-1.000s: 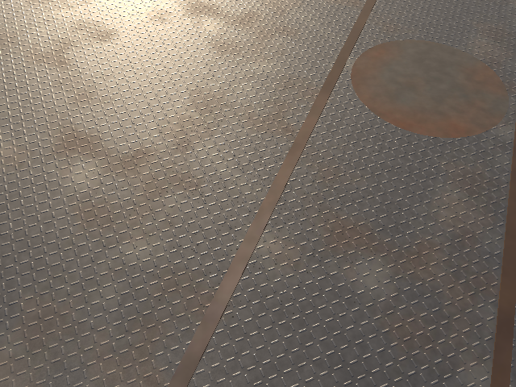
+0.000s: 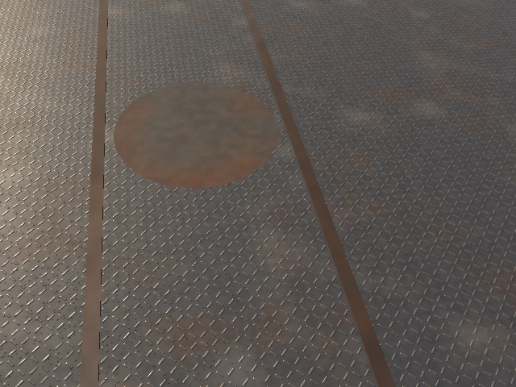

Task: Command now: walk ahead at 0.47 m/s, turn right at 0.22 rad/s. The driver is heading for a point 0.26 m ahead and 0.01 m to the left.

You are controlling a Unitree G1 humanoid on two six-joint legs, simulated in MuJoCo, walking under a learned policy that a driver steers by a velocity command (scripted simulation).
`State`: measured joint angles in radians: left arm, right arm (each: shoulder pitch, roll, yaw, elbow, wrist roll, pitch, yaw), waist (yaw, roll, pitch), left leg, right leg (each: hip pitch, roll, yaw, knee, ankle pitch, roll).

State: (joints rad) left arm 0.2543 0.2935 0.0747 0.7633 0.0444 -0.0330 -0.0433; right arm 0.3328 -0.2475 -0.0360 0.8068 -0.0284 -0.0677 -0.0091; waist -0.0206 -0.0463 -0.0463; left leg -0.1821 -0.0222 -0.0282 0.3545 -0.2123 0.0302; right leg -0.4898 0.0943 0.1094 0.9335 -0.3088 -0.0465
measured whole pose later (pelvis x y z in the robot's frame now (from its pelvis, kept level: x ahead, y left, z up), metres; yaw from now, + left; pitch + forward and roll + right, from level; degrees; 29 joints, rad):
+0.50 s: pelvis +0.15 -0.03 -0.01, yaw -2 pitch +0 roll +0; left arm 0.20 0.18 0.00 0.85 0.02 -0.04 0.01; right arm 0.27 -0.21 -0.02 0.90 -0.02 0.01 -0.01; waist -0.02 0.03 0.06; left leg -0.36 0.03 0.00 0.78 -0.40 -0.01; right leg -0.26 0.05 -0.05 0.39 -0.13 -0.08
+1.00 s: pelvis +0.20 -0.01 +0.00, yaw -2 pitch -2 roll +0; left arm 0.28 0.18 0.01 1.09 0.01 -0.01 0.04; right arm 0.25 -0.17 0.00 1.08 -0.01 -0.01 -0.04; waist 0.01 0.00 0.03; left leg -0.13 -0.01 0.01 0.39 -0.23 0.02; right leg -0.15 0.03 -0.03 0.38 -0.19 -0.03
